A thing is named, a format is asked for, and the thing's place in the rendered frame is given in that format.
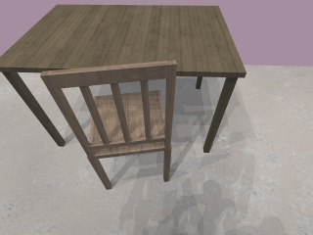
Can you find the chair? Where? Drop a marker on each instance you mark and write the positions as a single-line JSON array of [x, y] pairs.
[[122, 124]]

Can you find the table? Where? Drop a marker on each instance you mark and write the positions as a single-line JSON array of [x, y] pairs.
[[76, 36]]

